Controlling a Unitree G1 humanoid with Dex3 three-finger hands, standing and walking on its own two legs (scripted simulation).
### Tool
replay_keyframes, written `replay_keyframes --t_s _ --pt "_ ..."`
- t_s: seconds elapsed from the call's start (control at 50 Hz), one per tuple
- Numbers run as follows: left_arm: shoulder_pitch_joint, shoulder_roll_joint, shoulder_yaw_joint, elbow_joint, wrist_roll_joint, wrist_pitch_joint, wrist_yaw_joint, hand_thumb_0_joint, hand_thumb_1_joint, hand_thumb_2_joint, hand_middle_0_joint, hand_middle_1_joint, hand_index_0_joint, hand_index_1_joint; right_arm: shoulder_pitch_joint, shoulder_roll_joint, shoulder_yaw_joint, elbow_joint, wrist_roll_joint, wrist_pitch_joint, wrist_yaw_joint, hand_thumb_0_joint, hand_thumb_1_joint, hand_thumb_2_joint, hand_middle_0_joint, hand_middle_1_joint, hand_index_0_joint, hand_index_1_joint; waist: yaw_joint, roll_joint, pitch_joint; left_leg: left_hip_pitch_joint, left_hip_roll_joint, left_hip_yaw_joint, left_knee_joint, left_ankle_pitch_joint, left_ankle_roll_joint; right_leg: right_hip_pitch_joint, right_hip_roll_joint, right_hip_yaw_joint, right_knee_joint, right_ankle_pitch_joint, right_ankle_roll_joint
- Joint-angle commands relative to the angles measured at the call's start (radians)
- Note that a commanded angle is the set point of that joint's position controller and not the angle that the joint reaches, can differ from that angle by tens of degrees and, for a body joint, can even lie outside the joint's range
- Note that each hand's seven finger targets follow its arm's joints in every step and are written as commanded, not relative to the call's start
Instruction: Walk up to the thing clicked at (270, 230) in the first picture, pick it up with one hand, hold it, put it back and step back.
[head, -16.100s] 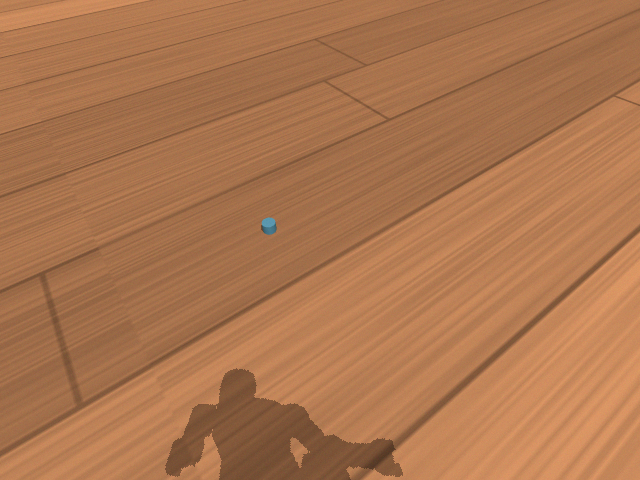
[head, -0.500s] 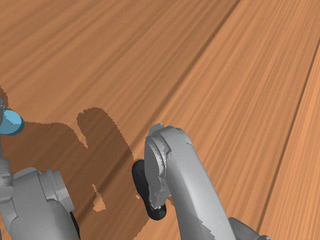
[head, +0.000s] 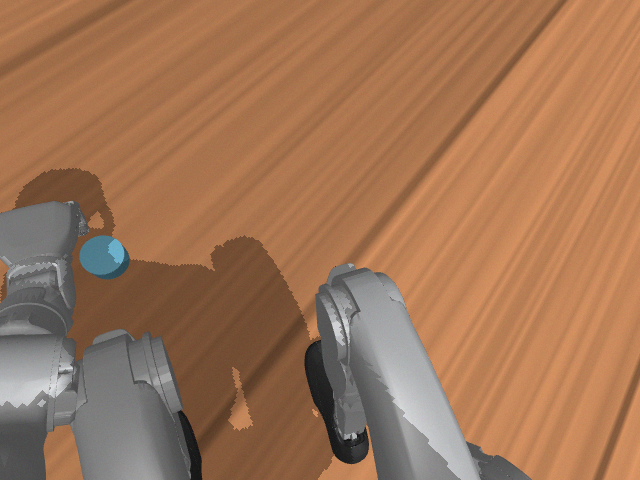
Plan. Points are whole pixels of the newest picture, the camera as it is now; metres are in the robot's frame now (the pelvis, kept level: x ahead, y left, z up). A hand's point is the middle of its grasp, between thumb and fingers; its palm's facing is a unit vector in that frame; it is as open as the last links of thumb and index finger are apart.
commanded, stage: settle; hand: left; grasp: from above
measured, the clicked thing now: (105, 257) +0.45 +0.21 -0.30
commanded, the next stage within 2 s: go down in 0.54 s
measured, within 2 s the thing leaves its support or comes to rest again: neither
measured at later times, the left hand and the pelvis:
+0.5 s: hand (35, 246) +0.43 +0.25 -0.14, palm faces -0.44 -0.05 -0.90, open 4.8 cm; pelvis +0.00 -0.01 +0.02, yaw +5 degrees
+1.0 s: hand out of the picture +0.43 +0.27 -0.06, palm faces -0.38 -0.03 -0.92, open 8.8 cm; pelvis +0.00 -0.01 +0.06, yaw +6 degrees
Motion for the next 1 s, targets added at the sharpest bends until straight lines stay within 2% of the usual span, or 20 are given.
replay_keyframes --t_s 0.0,0.12,0.14,0.16,0.2,0.24,0.28,0.3,0.38,0.46,0.52,0.6,0.62,0.64,0.68,0.74,0.78,0.86,0.94,0.98 --pt "-0.277 0.089 -0.025 -0.132 -0.026 0.021 -0.032 0.0 0.558 0.253 -0.792 -0.677 -0.908 -0.558 0.193 -0.266 -0.124 -0.007 0.032 0.042 -0.038 0.0 -0.913 -0.903 0.2 0.299 0.199 0.299 -0.035 0.246 -0.635 0.387 -0.012 0.141 -0.296 0.152 0.045 0.38 0.053 -0.082 -0.245 0.161 -0.086" --pt "-0.335 0.132 -0.009 -0.202 -0.01 -0.01 -0.098 0.0 0.626 0.264 -0.895 -0.571 -0.979 -0.485 0.203 -0.248 -0.145 -0.007 0.049 0.083 -0.104 0.0 -0.91 -0.903 0.2 0.299 0.199 0.299 -0.001 0.192 -0.656 0.367 -0.025 0.154 -0.313 0.078 0.053 0.373 0.041 -0.046 -0.287 0.044 -0.089" --pt "-0.328 0.097 -0.032 -0.188 -0.009 -0.014 -0.109 0.0 0.644 0.238 -0.903 -0.568 -0.994 -0.475 0.199 -0.235 -0.145 -0.013 0.047 0.09 -0.113 0.0 -0.911 -0.904 0.2 0.3 0.199 0.3 -0.008 0.184 -0.653 0.363 -0.027 0.163 -0.314 0.086 0.052 0.398 0.042 -0.036 -0.293 0.046 -0.091" --pt "-0.338 0.116 -0.016 -0.225 -0.007 -0.02 -0.111 0.0 0.65 0.234 -0.901 -0.563 -0.994 -0.469 0.19 -0.236 -0.147 -0.019 0.051 0.093 -0.124 0.0 -0.909 -0.903 0.2 0.3 0.199 0.3 0.011 0.177 -0.661 0.373 -0.03 0.165 -0.321 0.073 0.053 0.378 0.036 -0.042 -0.295 0.031 -0.091" --pt "-0.356 0.134 -0.006 -0.261 0.002 -0.026 -0.111 0.0 0.644 0.227 -0.91 -0.531 -0.996 -0.444 0.184 -0.226 -0.148 -0.02 0.061 0.11 -0.144 0.0 -0.909 -0.903 0.2 0.3 0.199 0.3 0.043 0.22 -0.733 0.409 -0.03 0.175 -0.334 0.107 0.048 0.4 0.035 -0.035 -0.287 0.064 -0.095" --pt "-0.344 0.117 -0.007 -0.26 0.025 -0.023 -0.11 0.0 0.686 0.236 -0.925 -0.553 -1.018 -0.458 0.191 -0.228 -0.156 -0.021 0.066 0.124 -0.157 0.0 -0.908 -0.902 0.2 0.299 0.199 0.299 0.052 0.231 -0.775 0.456 -0.03 0.175 -0.337 0.157 0.047 0.378 0.028 -0.053 -0.27 0.132 -0.094" --pt "-0.292 0.057 -0.031 -0.175 0.033 -0.01 -0.119 0.0 0.705 0.216 -0.938 -0.537 -1.033 -0.44 0.199 -0.223 -0.161 -0.016 0.068 0.136 -0.165 0.0 -0.909 -0.902 0.2 0.3 0.199 0.3 0.034 0.197 -0.724 0.443 -0.031 0.18 -0.343 0.179 0.048 0.366 0.03 -0.061 -0.266 0.168 -0.091" --pt "-0.298 0.063 -0.028 -0.161 0.03 -0.01 -0.122 0.0 0.714 0.211 -0.939 -0.539 -1.036 -0.44 0.2 -0.221 -0.163 -0.014 0.067 0.137 -0.171 0.0 -0.909 -0.902 0.2 0.3 0.199 0.3 0.026 0.157 -0.68 0.409 -0.03 0.18 -0.338 0.155 0.053 0.35 0.031 -0.06 -0.274 0.145 -0.088" --pt "-0.382 0.07 -0.037 -0.286 0.014 -0.015 -0.147 0.0 0.708 0.204 -0.951 -0.524 -1.046 -0.426 0.206 -0.205 -0.17 -0.013 0.067 0.15 -0.191 0.0 -0.91 -0.902 0.199 0.3 0.199 0.3 0.058 0.216 -0.775 0.475 -0.032 0.196 -0.361 0.155 0.052 0.402 0.022 -0.039 -0.299 0.134 -0.093" --pt "-0.345 0.047 -0.058 -0.242 0.013 -0.014 -0.174 0.0 0.723 0.22 -0.961 -0.516 -1.054 -0.421 0.211 -0.203 -0.175 -0.02 0.074 0.166 -0.211 0.0 -0.909 -0.901 0.2 0.3 0.199 0.3 0.037 0.135 -0.73 0.429 -0.03 0.198 -0.349 0.159 0.06 0.42 0.024 -0.034 -0.313 0.145 -0.085" --pt "-0.364 0.06 -0.043 -0.316 0.015 -0.016 -0.184 0.0 0.76 0.225 -0.975 -0.537 -1.076 -0.434 0.221 -0.201 -0.181 -0.025 0.078 0.173 -0.223 0.0 -0.908 -0.9 0.2 0.3 0.199 0.3 0.069 0.199 -0.803 0.516 -0.03 0.197 -0.374 0.199 0.051 0.423 0.014 -0.039 -0.303 0.185 -0.092" --pt "-0.343 0.044 -0.055 -0.273 0.017 -0.012 -0.193 0.0 0.75 0.248 -0.978 -0.544 -1.074 -0.445 0.216 -0.193 -0.178 -0.031 0.083 0.184 -0.233 0.0 -0.911 -0.9 0.2 0.3 0.199 0.3 0.052 0.152 -0.744 0.466 -0.03 0.197 -0.374 0.177 0.058 0.425 0.02 -0.039 -0.311 0.171 -0.089" --pt "-0.362 0.072 -0.034 -0.307 0.021 -0.016 -0.194 0.0 0.746 0.261 -0.986 -0.531 -1.076 -0.44 0.225 -0.199 -0.178 -0.035 0.083 0.186 -0.236 0.0 -0.91 -0.9 0.2 0.3 0.199 0.3 0.061 0.156 -0.757 0.472 -0.033 0.196 -0.381 0.179 0.058 0.423 0.015 -0.039 -0.316 0.166 -0.091" --pt "-0.38 0.09 -0.03 -0.332 0.023 -0.018 -0.194 0.0 0.722 0.198 -0.991 -0.562 -1.088 -0.462 0.225 -0.192 -0.177 -0.038 0.084 0.19 -0.241 0.0 -0.929 -0.914 0.2 0.3 0.199 0.3 0.074 0.177 -0.799 0.491 -0.032 0.199 -0.387 0.182 0.057 0.445 0.015 -0.034 -0.317 0.169 -0.092" --pt "-0.358 0.078 -0.032 -0.342 0.023 -0.009 -0.198 0.0 0.562 0.22 -0.831 -0.543 -0.928 -0.447 0.217 -0.192 -0.181 -0.048 0.091 0.196 -0.247 0.0 -0.907 -0.898 0.2 0.3 0.2 0.3 0.086 0.203 -0.819 0.531 -0.033 0.199 -0.403 0.189 0.053 0.435 0.013 -0.034 -0.32 0.173 -0.094" --pt "-0.356 0.086 -0.025 -0.38 0.02 -0.005 -0.202 0.0 0.322 0.332 -0.608 -0.625 -0.691 -0.539 0.215 -0.194 -0.187 -0.055 0.099 0.202 -0.258 0.0 -0.904 -0.897 0.2 0.3 0.2 0.3 0.09 0.202 -0.807 0.54 -0.035 0.195 -0.423 0.162 0.051 0.421 0.012 -0.036 -0.335 0.14 -0.098" --pt "-0.338 0.081 -0.028 -0.417 0.021 0.002 -0.211 0.0 0.188 0.404 -0.573 -0.65 -0.638 -0.583 0.214 -0.19 -0.193 -0.067 0.104 0.21 -0.264 0.0 -0.904 -0.898 0.2 0.3 0.2 0.3 0.097 0.224 -0.834 0.564 -0.035 0.196 -0.441 0.16 0.05 0.437 0.01 -0.032 -0.343 0.14 -0.099" --pt "-0.315 0.087 -0.028 -0.491 0.001 0.024 -0.237 0.0 0.106 0.522 -0.572 -0.638 -0.595 -0.614 0.219 -0.185 -0.202 -0.083 0.123 0.229 -0.278 0.0 -0.904 -0.898 0.2 0.3 0.2 0.3 0.108 0.189 -0.874 0.589 -0.034 0.198 -0.475 0.172 0.056 0.494 0.014 -0.024 -0.388 0.151 -0.096" --pt "-0.274 0.094 -0.039 -0.552 -0.019 0.046 -0.286 0.0 0.039 0.571 -0.541 -0.634 -0.549 -0.626 0.217 -0.182 -0.208 -0.097 0.146 0.25 -0.3 0.0 -0.905 -0.898 0.2 0.3 0.2 0.3 0.128 0.189 -0.847 0.623 -0.037 0.186 -0.538 0.148 0.053 0.514 0.012 -0.019 -0.434 0.118 -0.098" --pt "-0.274 0.063 -0.061 -0.577 -0.036 0.054 -0.32 0.0 0.006 0.606 -0.513 -0.656 -0.518 -0.651 0.218 -0.178 -0.211 -0.111 0.156 0.259 -0.308 0.0 -0.904 -0.898 0.2 0.3 0.2 0.3 0.116 0.171 -0.834 0.648 -0.035 0.172 -0.568 0.143 0.053 0.52 0.014 -0.02 -0.453 0.12 -0.098"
